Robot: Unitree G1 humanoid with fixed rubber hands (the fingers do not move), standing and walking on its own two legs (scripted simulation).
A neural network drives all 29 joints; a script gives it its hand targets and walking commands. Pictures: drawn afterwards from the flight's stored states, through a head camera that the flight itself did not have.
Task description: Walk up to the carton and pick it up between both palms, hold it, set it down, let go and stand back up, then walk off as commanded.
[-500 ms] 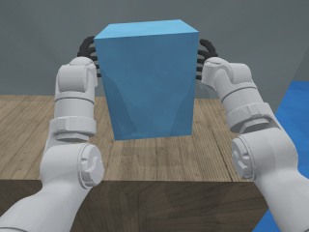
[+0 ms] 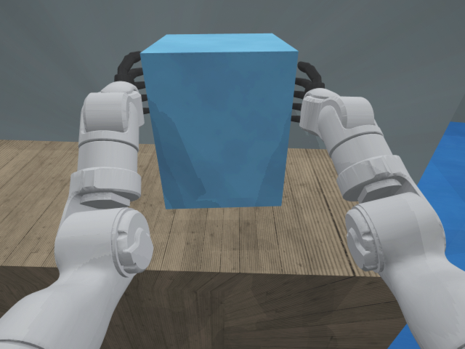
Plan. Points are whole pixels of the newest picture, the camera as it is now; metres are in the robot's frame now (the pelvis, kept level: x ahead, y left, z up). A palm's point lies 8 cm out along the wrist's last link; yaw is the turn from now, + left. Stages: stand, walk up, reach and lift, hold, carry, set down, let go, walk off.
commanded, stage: hold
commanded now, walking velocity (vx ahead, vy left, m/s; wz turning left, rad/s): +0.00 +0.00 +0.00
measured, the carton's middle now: (221, 116) +0.43 +0.00 +0.26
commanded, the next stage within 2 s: none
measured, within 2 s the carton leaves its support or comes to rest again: neither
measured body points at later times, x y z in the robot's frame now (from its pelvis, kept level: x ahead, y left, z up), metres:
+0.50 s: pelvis +0.00 +0.00 +0.00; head -0.09 +0.00 +0.44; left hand +0.39 +0.12 +0.32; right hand +0.38 -0.17 +0.31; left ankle +0.00 +0.14 -0.75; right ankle +0.00 -0.13 -0.75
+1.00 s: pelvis +0.00 +0.00 +0.00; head -0.08 +0.04 +0.44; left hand +0.40 +0.16 +0.31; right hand +0.39 -0.13 +0.31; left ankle +0.00 +0.14 -0.75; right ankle +0.00 -0.13 -0.75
